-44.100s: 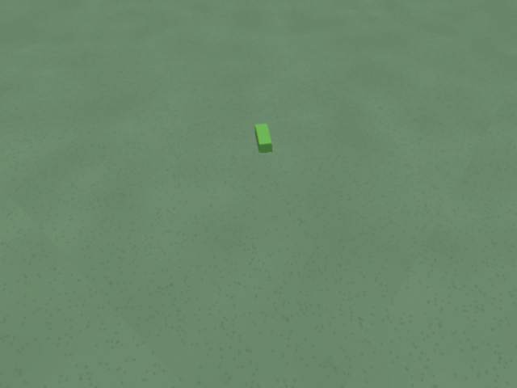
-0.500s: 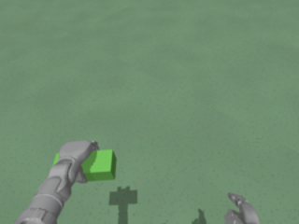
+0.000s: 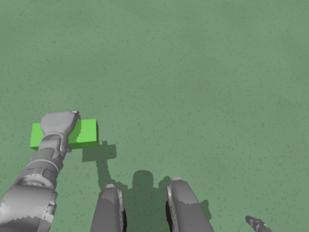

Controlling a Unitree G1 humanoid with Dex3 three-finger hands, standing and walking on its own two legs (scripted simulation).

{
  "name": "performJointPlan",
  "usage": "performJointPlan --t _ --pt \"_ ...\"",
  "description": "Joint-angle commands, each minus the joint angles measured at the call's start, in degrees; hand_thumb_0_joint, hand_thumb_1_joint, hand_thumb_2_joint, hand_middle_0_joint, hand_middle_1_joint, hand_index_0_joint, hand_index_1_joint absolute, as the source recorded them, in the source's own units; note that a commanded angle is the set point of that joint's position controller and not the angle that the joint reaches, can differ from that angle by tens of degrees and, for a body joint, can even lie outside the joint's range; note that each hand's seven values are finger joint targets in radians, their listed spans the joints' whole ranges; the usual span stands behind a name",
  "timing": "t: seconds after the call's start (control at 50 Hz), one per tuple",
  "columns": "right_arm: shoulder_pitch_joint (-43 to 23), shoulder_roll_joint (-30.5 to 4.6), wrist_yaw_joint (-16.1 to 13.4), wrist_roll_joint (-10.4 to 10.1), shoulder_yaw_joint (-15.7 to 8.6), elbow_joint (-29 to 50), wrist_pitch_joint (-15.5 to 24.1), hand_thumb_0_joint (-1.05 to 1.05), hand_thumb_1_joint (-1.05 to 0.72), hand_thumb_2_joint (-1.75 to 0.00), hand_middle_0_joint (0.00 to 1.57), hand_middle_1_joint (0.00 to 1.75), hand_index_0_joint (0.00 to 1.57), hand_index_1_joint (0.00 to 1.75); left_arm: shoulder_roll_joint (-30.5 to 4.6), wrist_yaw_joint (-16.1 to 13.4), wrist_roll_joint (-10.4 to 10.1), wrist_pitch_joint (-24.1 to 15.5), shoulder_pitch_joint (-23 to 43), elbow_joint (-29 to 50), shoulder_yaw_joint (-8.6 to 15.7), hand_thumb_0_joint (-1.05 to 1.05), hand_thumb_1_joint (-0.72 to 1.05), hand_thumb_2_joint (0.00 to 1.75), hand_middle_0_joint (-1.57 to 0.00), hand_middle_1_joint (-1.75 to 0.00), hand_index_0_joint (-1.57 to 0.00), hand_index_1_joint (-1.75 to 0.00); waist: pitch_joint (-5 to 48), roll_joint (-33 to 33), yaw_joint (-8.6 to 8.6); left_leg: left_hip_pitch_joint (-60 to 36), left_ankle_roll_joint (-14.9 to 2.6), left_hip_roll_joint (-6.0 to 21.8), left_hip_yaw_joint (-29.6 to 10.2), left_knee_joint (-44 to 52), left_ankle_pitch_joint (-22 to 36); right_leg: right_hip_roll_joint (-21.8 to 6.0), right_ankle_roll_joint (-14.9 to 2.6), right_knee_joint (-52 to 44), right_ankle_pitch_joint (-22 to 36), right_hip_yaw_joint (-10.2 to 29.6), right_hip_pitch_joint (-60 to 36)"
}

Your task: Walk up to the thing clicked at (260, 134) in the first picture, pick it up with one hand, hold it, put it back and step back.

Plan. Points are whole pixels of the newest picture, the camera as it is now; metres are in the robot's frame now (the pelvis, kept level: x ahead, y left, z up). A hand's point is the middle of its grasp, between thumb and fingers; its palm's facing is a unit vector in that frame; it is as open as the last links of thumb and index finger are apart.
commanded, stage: crouch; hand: left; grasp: from above
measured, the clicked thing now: (67, 135) +0.41 +0.23 -0.14
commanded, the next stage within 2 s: lower in 1.38 s
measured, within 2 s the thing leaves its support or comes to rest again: neither
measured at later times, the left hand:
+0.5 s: hand (79, 142) +0.44 +0.25 -0.32, palm faces -0.44 -0.01 -0.90, open 10.0 cm
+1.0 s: hand (85, 143) +0.47 +0.25 -0.40, palm faces -0.46 -0.03 -0.89, open 10.0 cm
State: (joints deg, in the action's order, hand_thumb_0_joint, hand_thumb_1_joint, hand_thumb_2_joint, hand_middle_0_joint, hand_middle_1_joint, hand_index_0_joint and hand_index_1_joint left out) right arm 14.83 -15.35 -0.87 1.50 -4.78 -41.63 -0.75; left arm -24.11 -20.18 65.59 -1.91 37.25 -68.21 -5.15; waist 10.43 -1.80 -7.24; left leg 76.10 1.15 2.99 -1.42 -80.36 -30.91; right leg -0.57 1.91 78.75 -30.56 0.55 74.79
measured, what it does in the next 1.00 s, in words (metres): lowers itself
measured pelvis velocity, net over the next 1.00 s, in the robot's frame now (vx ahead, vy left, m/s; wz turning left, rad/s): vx -0.03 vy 0.00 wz -0.07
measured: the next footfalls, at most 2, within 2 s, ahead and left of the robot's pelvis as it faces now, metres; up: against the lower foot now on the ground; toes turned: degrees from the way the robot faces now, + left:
none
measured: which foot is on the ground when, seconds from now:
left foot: down 0.00-1.00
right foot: down 0.00-1.00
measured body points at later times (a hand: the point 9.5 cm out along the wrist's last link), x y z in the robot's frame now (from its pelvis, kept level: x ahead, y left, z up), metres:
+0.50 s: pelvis -0.02 +0.01 -0.17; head +0.20 +0.04 +0.21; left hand +0.46 +0.25 -0.27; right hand +0.03 -0.27 -0.29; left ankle +0.05 +0.13 -0.59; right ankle +0.05 -0.14 -0.59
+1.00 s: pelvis -0.03 +0.00 -0.25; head +0.21 +0.04 +0.12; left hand +0.49 +0.25 -0.35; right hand -0.01 -0.28 -0.36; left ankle +0.05 +0.13 -0.59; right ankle +0.05 -0.14 -0.59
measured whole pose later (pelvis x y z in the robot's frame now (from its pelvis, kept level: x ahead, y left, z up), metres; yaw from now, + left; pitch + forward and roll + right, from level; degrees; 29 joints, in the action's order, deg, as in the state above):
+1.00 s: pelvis -0.03 +0.00 -0.25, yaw -4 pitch +36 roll -6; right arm 10.0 -15.0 6.8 7.1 1.5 -41.9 1.7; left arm -41.5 -18.6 70.7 -8.8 58.8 -82.7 4.5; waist 4.3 -0.2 -14.4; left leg 127.3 1.7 1.7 -7.5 -130.1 -39.4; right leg 0.9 3.0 126.4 -38.9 -1.3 123.9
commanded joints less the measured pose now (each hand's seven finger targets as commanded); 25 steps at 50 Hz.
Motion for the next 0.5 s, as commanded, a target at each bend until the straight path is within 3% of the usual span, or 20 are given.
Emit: performJointPlan --t 0.0,0.08,0.16,0.18,0.22,0.26,0.32,0.38,0.44,0.46,0.48 --pt "4.6 -8.9 -0.9 0.6 -2.8 3.7 2.0 0.0 -0.9 -0.9 0.2 0.3 0.2 0.3 -15.4 -2.3 -0.2 1.0 22.9 8.7 4.9 0.0 0.58 0.74 -0.93 -0.74 -0.97 -0.7 31.6 -4.3 -0.39 -10.2 -1.96 -2.5 1.3 2.0 9.0 1.9 -3.67 -2.8 9.7 -2.7 -7.3" --pt "5.2 -9.3 -0.6 1.2 -2.7 3.1 2.3 0.0 -0.89 -0.9 0.2 0.3 0.2 0.3 -17.4 -1.3 0.0 0.7 23.3 5.5 6.3 0.0 0.59 0.76 -0.9 -0.77 -0.95 -0.72 32.2 -5.3 -0.74 -5.7 -1.78 -2.3 0.2 -2.3 6.1 1.9 -4.09 2.9 6.3 -3.5 0.4" --pt "5.5 -9.3 0.0 1.6 -2.1 2.6 2.9 0.0 -0.89 -0.9 0.2 0.3 0.2 0.3 -18.2 -0.4 0.4 -1.2 27.1 4.1 6.7 0.0 0.62 0.71 -0.9 -0.77 -0.97 -0.7 30.1 -4.6 -2.87 2.6 -2.05 -2.5 -0.6 -7.7 0.1 1.8 -4.1 7.1 1.2 -3.9 8.0" --pt "5.5 -9.4 0.2 1.6 -2.0 2.5 3.2 0.0 -0.89 -0.9 0.2 0.3 0.2 0.3 -18.9 -0.2 0.6 -1.8 28.6 4.6 6.9 0.0 0.62 0.71 -0.91 -0.77 -0.97 -0.71 31.9 -5.5 -2.95 3.3 -2.02 -2.6 -0.6 -9.0 -0.1 2.0 -4.21 8.6 0.8 -4.0 9.2" --pt "5.9 -9.9 0.6 1.9 -1.7 2.3 3.6 0.0 -0.89 -0.9 0.2 0.3 0.2 0.3 -21.1 -0.4 1.8 -2.7 30.0 4.9 7.9 0.0 0.64 0.69 -0.9 -0.76 -0.98 -0.69 34.8 -7.7 -2.54 2.8 -1.8 -2.6 -1.0 -11.6 1.5 1.9 -4.32 11.8 1.9 -4.4 12.3" --pt "6.6 -10.3 1.3 2.2 -1.5 2.1 3.9 0.0 -0.89 -0.9 0.2 0.3 0.2 0.3 -20.5 -0.5 2.1 -3.3 30.1 4.1 8.0 0.0 0.65 0.69 -0.9 -0.78 -0.98 -0.7 35.9 -7.9 -3.35 3.1 -1.68 -2.5 -1.9 -13.5 2.7 1.8 -4.28 14.2 2.7 -5.2 15.0" --pt "7.0 -10.3 2.0 2.7 -1.2 1.2 4.3 0.0 -0.89 -0.9 0.2 0.3 0.2 0.3 -22.3 -1.0 2.8 -4.3 34.0 5.7 8.7 0.0 0.65 0.7 -0.91 -0.78 -0.99 -0.71 39.4 -11.1 -3.86 3.3 -1.57 -2.5 -1.7 -17.2 5.0 1.8 -4.31 17.5 4.6 -5.5 17.3" --pt "7.4 -10.9 2.9 3.3 -1.0 0.5 4.4 0.0 -0.89 -0.9 0.2 0.3 0.2 0.3 -21.1 -1.3 3.3 -4.2 33.9 3.4 8.2 0.0 0.65 0.7 -0.92 -0.77 -0.99 -0.7 37.8 -12.6 -4.69 4.2 -1.35 -2.4 -2.3 -19.3 5.5 1.5 -4.32 20.4 4.4 -6.0 21.7" --pt "7.6 -11.6 3.4 3.5 -1.1 0.3 4.5 0.0 -0.89 -0.9 0.2 0.3 0.2 0.3 -23.9 -1.8 3.8 -4.0 35.8 4.4 9.4 0.0 0.64 0.67 -0.9 -0.76 -0.98 -0.68 40.2 -14.7 -4.26 4.2 -1.09 -2.4 -2.3 -21.3 5.9 1.3 -4.33 23.0 5.0 -6.4 22.9" --pt "7.4 -11.4 3.8 3.7 -1.0 0.5 4.4 0.0 -0.89 -0.9 0.2 0.3 0.2 0.3 -23.3 -1.7 3.9 -3.7 34.1 1.9 9.3 0.0 0.63 0.67 -0.91 -0.75 -0.98 -0.68 38.7 -14.5 -4.62 4.8 -1.08 -2.3 -2.2 -22.0 6.3 1.1 -4.27 23.7 5.3 -6.4 23.4" --pt "7.3 -11.7 3.9 3.9 -0.9 0.2 4.4 0.0 -0.89 -0.9 0.2 0.3 0.2 0.3 -23.6 -1.7 3.7 -3.9 37.1 3.8 9.1 0.0 0.64 0.68 -0.92 -0.75 -0.98 -0.68 38.9 -14.9 -5.15 6.0 -1.23 -2.3 -2.0 -23.2 6.3 1.2 -4.18 24.4 5.6 -6.4 24.4"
